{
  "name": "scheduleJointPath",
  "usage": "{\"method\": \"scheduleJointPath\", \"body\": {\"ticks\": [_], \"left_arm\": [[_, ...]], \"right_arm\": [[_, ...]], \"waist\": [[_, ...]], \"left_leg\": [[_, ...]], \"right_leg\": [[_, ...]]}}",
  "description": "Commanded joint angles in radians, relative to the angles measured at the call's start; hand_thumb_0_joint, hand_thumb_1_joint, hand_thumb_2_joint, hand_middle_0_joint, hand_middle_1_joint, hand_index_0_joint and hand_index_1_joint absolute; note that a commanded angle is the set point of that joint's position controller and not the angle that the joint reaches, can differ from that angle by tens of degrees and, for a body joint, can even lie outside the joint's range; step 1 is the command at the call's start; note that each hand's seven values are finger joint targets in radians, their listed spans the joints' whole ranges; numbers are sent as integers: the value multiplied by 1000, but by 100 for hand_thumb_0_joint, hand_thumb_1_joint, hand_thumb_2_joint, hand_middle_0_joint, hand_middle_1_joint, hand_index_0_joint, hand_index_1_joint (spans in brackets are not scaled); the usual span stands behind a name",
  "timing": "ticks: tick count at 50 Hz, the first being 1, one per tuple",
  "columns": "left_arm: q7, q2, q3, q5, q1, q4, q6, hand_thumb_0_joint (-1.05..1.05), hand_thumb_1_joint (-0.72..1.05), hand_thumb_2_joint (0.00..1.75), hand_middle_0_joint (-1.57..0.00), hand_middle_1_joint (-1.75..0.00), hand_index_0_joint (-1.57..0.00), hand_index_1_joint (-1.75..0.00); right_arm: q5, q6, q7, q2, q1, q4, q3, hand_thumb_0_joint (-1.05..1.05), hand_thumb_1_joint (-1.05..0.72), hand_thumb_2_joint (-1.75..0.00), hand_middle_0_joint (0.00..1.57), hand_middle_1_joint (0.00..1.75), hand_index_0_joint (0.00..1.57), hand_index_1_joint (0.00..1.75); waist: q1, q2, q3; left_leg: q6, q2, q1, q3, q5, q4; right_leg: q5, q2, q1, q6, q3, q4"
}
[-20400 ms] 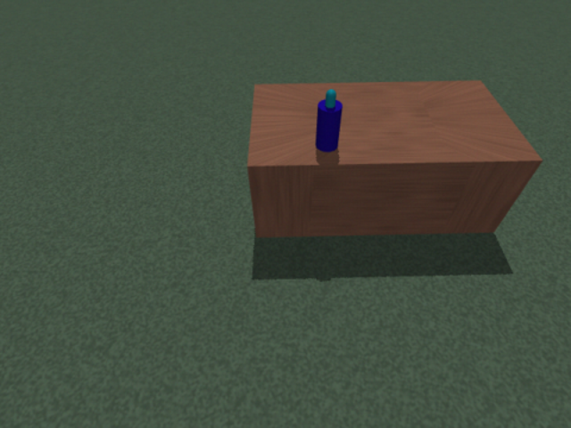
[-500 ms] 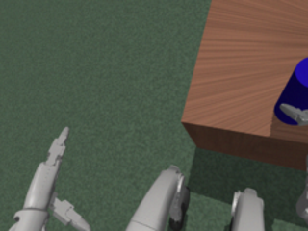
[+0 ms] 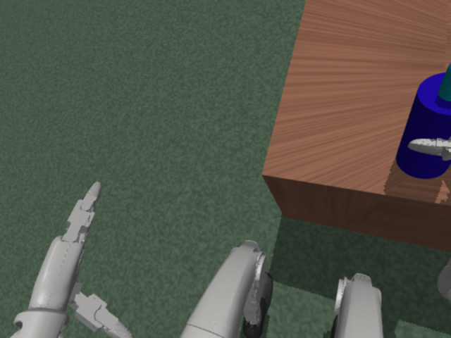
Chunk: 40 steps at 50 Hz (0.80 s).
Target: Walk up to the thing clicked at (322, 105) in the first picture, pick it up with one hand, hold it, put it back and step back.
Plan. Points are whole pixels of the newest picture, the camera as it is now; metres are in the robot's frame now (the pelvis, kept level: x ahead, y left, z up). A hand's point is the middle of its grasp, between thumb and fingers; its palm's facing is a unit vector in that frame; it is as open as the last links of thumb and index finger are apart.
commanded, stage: open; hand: right
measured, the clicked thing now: (440, 119) +0.52 -0.19 -0.04
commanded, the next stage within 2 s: withdraw in 0.12 s
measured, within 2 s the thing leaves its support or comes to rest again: rests again in 0.96 s
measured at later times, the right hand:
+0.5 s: hand out of the picture +0.53 -0.25 -0.02, palm faces +0.26 +0.96 -0.02, open 16.6 cm
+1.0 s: hand out of the picture +0.50 -0.36 +0.08, palm faces +0.43 +0.87 -0.23, open 16.9 cm
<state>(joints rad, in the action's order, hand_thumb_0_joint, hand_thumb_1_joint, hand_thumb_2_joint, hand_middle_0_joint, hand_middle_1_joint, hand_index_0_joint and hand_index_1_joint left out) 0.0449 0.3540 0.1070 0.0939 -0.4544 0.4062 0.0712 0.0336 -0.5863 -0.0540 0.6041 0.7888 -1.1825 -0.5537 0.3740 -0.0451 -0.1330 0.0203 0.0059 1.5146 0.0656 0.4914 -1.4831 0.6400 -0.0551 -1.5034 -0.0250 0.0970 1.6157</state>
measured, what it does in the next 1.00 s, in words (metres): rises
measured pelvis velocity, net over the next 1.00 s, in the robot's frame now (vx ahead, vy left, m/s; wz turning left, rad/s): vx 0.03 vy -0.01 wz -0.01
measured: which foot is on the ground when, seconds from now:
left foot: down 0.00-1.00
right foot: down 0.00-1.00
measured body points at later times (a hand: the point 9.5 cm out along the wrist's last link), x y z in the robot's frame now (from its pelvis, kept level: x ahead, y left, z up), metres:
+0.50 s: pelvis +0.00 +0.00 +0.00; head +0.19 -0.08 +0.40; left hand +0.17 +0.27 +0.11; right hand +0.51 -0.30 -0.01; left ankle +0.10 +0.14 -0.54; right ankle +0.04 -0.13 -0.54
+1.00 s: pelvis +0.03 -0.01 +0.09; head +0.16 -0.08 +0.52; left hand +0.19 +0.26 +0.13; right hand +0.47 -0.41 +0.10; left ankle +0.09 +0.14 -0.54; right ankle +0.04 -0.13 -0.54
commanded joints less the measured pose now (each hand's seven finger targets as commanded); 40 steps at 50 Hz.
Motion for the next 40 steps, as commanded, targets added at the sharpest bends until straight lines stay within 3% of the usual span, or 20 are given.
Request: {"method": "scheduleJointPath", "body": {"ticks": [1,6,7,11,12,13,14,17,19,21,22,23,26,28,31,34,35,36,37,40], "left_arm": [[-17,177,171,-17,-78,181,46,0,-53,4,-6,-6,-6,-5],[-9,168,180,-25,-91,218,57,0,-55,5,-5,-5,-5,-5],[-9,167,174,-26,-88,214,56,0,-55,5,-5,-5,-6,-5],[-11,174,192,-27,-102,232,59,0,-56,5,-5,-5,-5,-6],[-12,170,196,-28,-114,214,60,0,-52,3,-6,-5,-6,-5],[-15,169,190,-30,-111,214,61,0,-53,4,-6,-5,-6,-5],[-19,189,216,-33,-107,197,61,0,-53,4,-6,-5,-6,-5],[-23,196,218,-31,-95,171,59,0,-53,4,-6,-5,-6,-5],[-21,171,195,-31,-110,116,54,0,-54,4,-6,-5,-5,-5],[-24,187,204,-31,-115,115,51,0,-54,4,-6,-5,-5,-5],[-24,183,186,-33,-96,133,49,0,-54,4,-6,-5,-5,-5],[-30,203,201,-36,-95,155,45,0,-54,4,-6,-5,-5,-5],[-33,144,131,-39,-107,101,28,0,-54,4,-5,-5,-5,-5],[-41,129,113,-41,-101,39,21,0,-54,4,-5,-5,-5,-5],[-50,166,126,-49,-45,53,20,0,-55,4,-6,-5,-6,-5],[-60,179,133,-54,1,93,26,0,-59,7,-8,-6,-7,-8],[-65,195,136,-75,50,166,-5,0,-57,6,-8,-6,-7,-7],[-62,182,121,-74,-6,155,-24,0,-56,7,-8,-7,-7,-7],[-57,167,104,-76,-55,142,-36,0,-53,7,-7,-7,-7,-7],[-47,141,87,-81,-170,42,-64,0,-39,11,-6,-6,-5,-7]], "right_arm": [[8,-38,0,175,359,122,-15,0,51,-24,70,47,71,48],[14,-31,-1,183,336,130,-28,0,48,-16,51,33,52,33],[16,-31,2,199,336,134,-33,0,48,-12,47,29,48,29],[19,-37,6,214,369,209,-39,0,43,-8,33,19,33,19],[21,-37,3,212,385,212,-30,0,38,-16,25,20,25,20],[23,-38,3,234,409,252,-33,0,37,-17,21,20,21,20],[27,-35,1,239,402,240,-27,0,35,-16,19,17,19,17],[27,-30,5,326,424,302,-71,0,37,-8,12,9,11,9],[20,-17,3,343,427,309,-76,0,41,-6,9,7,9,6],[13,-9,-1,406,465,405,-101,0,42,-5,9,6,8,6],[12,4,-6,404,450,389,-102,0,44,-5,8,6,8,6],[12,10,-11,440,495,457,-107,0,42,-4,8,5,8,5],[14,59,-45,405,441,379,-69,0,38,-3,9,4,8,4],[4,98,-61,426,408,318,-83,0,39,-3,9,4,8,4],[-26,148,-97,386,371,230,-76,0,41,-6,7,5,7,5],[-31,164,-127,346,367,158,-48,0,43,0,11,0,11,0],[84,246,-68,559,268,46,-71,0,38,-8,6,6,7,6],[68,272,-28,512,365,98,-50,0,38,-8,6,6,6,6],[62,289,-16,433,387,101,-2,0,39,-8,6,6,6,6],[77,337,22,533,393,166,-43,0,37,-9,5,6,6,6]], "waist": [[12,310,-489],[7,288,-526],[-8,286,-527],[0,332,-588],[5,351,-582],[-6,362,-604],[12,366,-573],[-17,413,-614],[-30,447,-594],[-54,476,-655],[-55,472,-681],[-55,486,-717],[-70,477,-652],[-85,445,-583],[-67,347,-497],[-39,241,-470],[-129,253,-538],[-85,253,-529],[-79,243,-512],[-126,356,-568]], "left_leg": [[-46,-42,-293,-14,-119,135],[-42,-41,-335,-16,-134,123],[-43,-41,-332,-16,-124,121],[-43,-41,-343,-13,-165,109],[-45,-42,-329,-13,-164,108],[-45,-42,-321,-15,-167,109],[-46,-42,-291,-12,-149,105],[-46,-40,-305,-17,-176,109],[-47,-38,-313,-24,-180,115],[-49,-37,-352,-26,-193,125],[-47,-39,-362,-22,-209,131],[-49,-40,-384,-24,-201,144],[-48,-41,-417,-24,-193,188],[-44,-37,-428,-32,-179,218],[-42,-38,-411,-17,-137,247],[-38,-41,-432,-11,-115,286],[-35,-36,-557,-40,-107,336],[-28,-41,-576,-40,-109,365],[-27,-46,-585,-36,-127,383],[-35,-56,-611,-13,-233,399]], "right_leg": [[-195,25,327,23,-16,-238],[-201,28,291,27,-25,-225],[-194,29,289,26,-25,-228],[-246,28,338,20,-26,-220],[-248,30,346,19,-27,-219],[-257,28,372,18,-26,-216],[-243,26,373,16,-24,-216],[-289,22,423,13,-28,-210],[-297,23,417,11,-37,-215],[-324,22,467,7,-37,-229],[-362,19,508,5,-33,-233],[-349,20,535,4,-32,-245],[-318,27,520,4,-38,-285],[-288,26,476,8,-43,-295],[-229,20,447,13,-29,-334],[-190,13,424,27,-16,-353],[-215,15,490,22,-35,-409],[-205,14,490,25,-38,-418],[-217,17,516,28,-39,-440],[-356,27,671,16,-54,-489]]}}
